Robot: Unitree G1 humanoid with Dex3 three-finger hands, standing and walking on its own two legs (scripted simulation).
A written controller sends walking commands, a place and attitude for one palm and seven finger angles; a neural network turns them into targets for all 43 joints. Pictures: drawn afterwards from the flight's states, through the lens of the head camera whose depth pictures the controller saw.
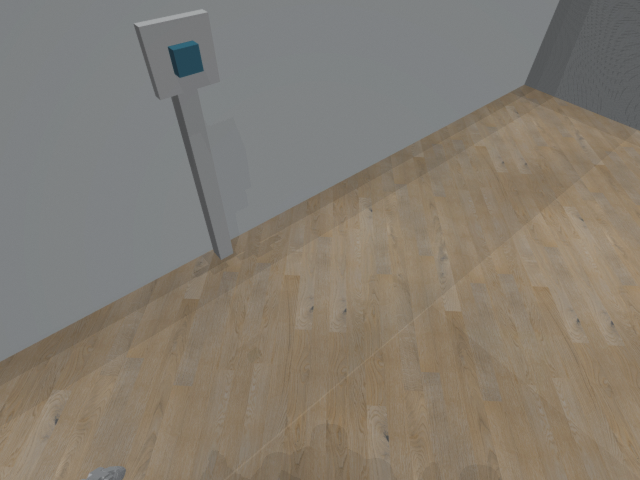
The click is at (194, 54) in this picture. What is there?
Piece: button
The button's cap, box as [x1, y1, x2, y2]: [168, 41, 203, 77]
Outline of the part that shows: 193,41 168,46 174,72 179,77 203,70 198,45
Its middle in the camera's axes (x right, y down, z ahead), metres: -0.35 -0.46 +0.99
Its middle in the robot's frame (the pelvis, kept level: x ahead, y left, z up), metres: +1.05 +0.41 +0.06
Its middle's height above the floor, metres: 0.83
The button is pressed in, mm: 0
